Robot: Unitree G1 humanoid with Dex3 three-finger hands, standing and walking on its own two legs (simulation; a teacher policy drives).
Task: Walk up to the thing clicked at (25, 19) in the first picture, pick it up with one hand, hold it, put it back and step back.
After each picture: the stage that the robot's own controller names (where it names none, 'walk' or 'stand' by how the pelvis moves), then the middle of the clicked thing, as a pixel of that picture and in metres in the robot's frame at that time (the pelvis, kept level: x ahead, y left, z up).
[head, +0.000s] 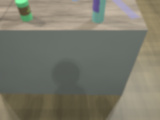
stand; (24, 9) +0.85 +0.36 +0.01
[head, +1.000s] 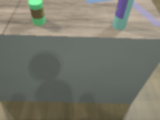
walk; (37, 12) +0.75 +0.23 +0.04
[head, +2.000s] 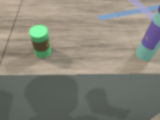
stand; (40, 42) +0.49 +0.19 +0.04
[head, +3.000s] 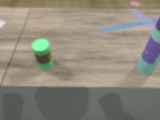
stand; (43, 54) +0.48 +0.19 +0.01
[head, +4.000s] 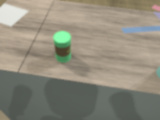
stand; (62, 47) +0.50 +0.10 +0.02
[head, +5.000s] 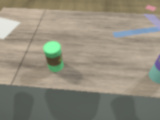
stand; (54, 57) +0.47 +0.14 +0.01
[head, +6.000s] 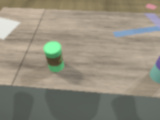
stand; (54, 57) +0.47 +0.14 +0.01
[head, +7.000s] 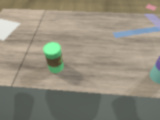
stand; (54, 58) +0.47 +0.15 +0.01
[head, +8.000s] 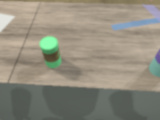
rise first; (51, 52) +0.47 +0.15 +0.01
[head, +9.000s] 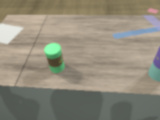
rise first; (55, 58) +0.48 +0.17 +0.02
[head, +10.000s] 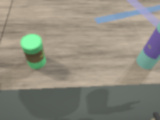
go down; (34, 52) +0.46 +0.16 +0.03
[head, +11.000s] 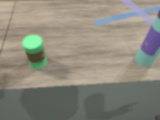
go down; (35, 52) +0.47 +0.16 +0.04
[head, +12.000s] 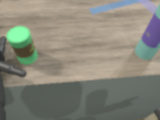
close in; (23, 46) +0.45 +0.19 +0.07
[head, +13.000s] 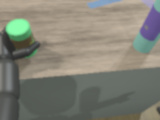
close; (23, 39) +0.47 +0.18 +0.08
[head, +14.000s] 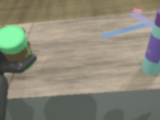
lift; (17, 50) +0.33 +0.18 +0.24
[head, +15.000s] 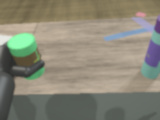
hold; (27, 57) +0.33 +0.17 +0.20
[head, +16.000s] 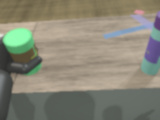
hold; (24, 53) +0.33 +0.17 +0.22
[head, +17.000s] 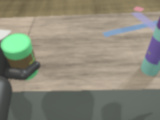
hold; (21, 58) +0.32 +0.18 +0.20
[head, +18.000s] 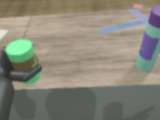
crouch; (25, 62) +0.33 +0.18 +0.17
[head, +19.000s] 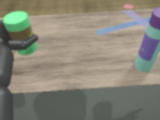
crouch; (21, 34) +0.42 +0.19 +0.20
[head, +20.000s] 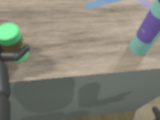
lower; (13, 43) +0.46 +0.20 +0.06
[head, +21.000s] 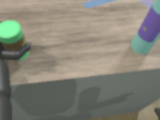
lower; (14, 41) +0.46 +0.19 +0.08
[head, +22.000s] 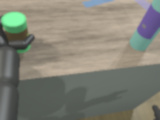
lower; (17, 33) +0.49 +0.18 +0.08
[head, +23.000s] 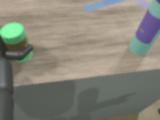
lower; (17, 43) +0.47 +0.18 +0.07
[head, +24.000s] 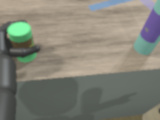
open; (23, 43) +0.46 +0.18 +0.07
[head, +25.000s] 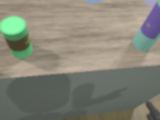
sink last; (18, 38) +0.46 +0.17 +0.08
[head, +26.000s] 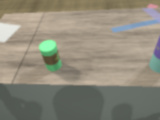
sink last; (50, 56) +0.47 +0.18 +0.05
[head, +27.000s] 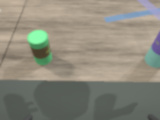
stand; (40, 48) +0.46 +0.18 +0.06
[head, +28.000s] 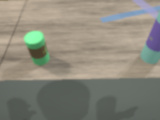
stand; (37, 48) +0.47 +0.18 +0.07
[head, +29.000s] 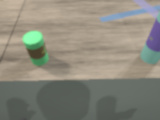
stand; (36, 49) +0.46 +0.19 +0.07
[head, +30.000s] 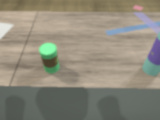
stand; (50, 58) +0.47 +0.16 +0.01
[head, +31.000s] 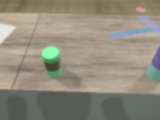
stand; (52, 62) +0.45 +0.16 +0.01
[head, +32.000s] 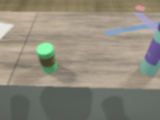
stand; (47, 58) +0.48 +0.17 +0.01
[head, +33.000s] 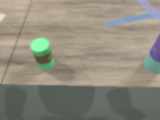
walk; (43, 54) +0.45 +0.17 +0.02
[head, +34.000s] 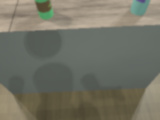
walk; (43, 4) +0.68 +0.21 +0.04
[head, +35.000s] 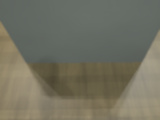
walk; out of the picture +1.02 +0.18 +0.03
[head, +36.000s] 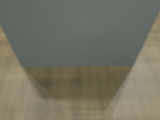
stand; out of the picture +1.07 +0.18 +0.03
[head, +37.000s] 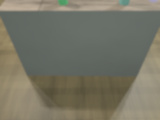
stand; out of the picture +1.07 +0.16 +0.01
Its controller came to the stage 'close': yes
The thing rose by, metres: 0.24
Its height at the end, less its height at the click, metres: +0.00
